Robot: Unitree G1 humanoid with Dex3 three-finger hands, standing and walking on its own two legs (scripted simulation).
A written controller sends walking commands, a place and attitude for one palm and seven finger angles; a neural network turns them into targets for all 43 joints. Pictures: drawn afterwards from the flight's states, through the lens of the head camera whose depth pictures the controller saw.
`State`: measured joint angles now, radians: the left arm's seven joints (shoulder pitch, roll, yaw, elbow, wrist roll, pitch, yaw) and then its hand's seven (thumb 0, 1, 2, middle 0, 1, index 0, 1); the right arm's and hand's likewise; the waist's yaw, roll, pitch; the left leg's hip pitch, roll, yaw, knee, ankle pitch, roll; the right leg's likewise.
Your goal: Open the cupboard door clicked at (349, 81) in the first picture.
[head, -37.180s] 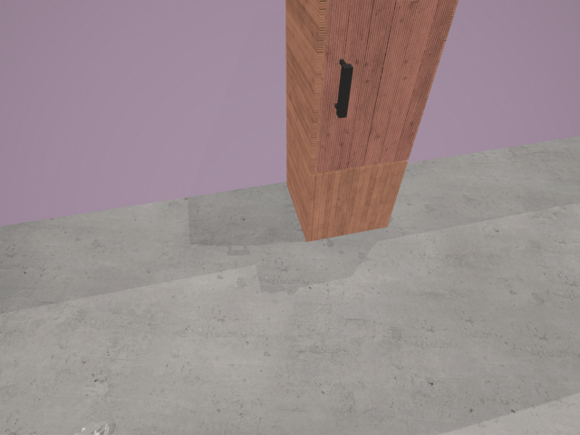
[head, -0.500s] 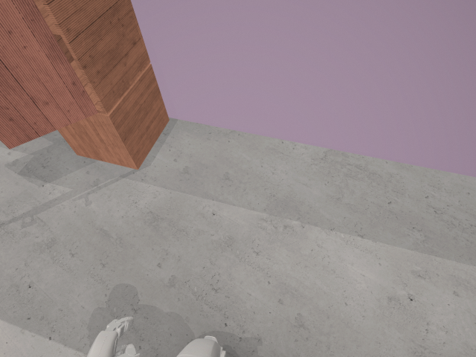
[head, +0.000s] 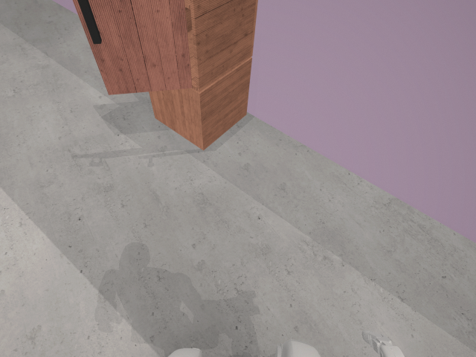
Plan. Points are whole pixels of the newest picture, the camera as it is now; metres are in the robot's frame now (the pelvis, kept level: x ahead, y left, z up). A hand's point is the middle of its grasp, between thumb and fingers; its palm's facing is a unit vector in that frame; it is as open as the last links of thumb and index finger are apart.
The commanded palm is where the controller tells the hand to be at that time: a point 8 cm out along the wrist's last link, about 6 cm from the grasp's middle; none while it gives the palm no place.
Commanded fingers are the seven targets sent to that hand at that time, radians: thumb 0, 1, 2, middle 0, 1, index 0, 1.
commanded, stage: turn to face it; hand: left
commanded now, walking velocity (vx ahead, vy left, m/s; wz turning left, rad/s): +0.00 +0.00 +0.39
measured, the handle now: (90, 16) +1.03 +0.57 -0.01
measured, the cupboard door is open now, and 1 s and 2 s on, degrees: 50 50 50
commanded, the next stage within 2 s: take the last steps up to it in 0.34 s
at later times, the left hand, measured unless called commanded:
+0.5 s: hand out of the picture +0.03 +0.14 -0.15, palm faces +0.24 -0.94 -0.24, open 7.3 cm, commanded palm none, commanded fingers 0.00 0.90 0.90 -0.20 -0.30 -0.20 -0.30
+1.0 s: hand out of the picture +0.09 +0.21 -0.16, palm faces +0.31 -0.93 -0.19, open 7.4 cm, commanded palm none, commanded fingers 0.00 0.90 0.90 -0.20 -0.30 -0.20 -0.30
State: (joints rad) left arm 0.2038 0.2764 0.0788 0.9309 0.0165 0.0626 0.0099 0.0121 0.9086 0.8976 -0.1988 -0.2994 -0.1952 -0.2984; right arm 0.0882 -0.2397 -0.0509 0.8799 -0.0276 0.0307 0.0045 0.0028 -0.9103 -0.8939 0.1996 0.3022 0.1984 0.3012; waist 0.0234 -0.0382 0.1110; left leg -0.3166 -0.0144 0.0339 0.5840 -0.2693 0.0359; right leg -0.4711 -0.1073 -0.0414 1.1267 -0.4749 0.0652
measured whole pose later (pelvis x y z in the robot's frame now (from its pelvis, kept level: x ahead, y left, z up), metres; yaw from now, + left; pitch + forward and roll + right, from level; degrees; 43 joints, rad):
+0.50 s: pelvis +0.02 -0.06 +0.01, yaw +13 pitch +0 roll +2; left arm 0.23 0.16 0.04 0.94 0.02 -0.01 0.02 0.01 0.93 0.90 -0.20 -0.30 -0.20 -0.30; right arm 0.17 -0.22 -0.07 1.00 -0.02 0.08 0.01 0.01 -0.91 -0.89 0.20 0.30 0.20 0.30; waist 0.00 0.00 0.09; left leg -0.41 0.01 0.00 0.96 -0.44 -0.05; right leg -0.18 -0.08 -0.15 0.49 -0.30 -0.02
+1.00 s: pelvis +0.08 +0.01 +0.01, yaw +17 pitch -1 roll +1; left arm 0.18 0.19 0.04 1.03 0.02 0.01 -0.02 0.01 0.91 0.90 -0.20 -0.30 -0.19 -0.30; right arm 0.37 -0.13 -0.01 1.08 -0.02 -0.04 -0.02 0.00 -0.91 -0.89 0.20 0.30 0.20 0.30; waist 0.01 -0.02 0.06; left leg 0.00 -0.06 0.08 0.29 -0.28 0.06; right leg -0.53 -0.11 -0.06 0.91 -0.24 0.01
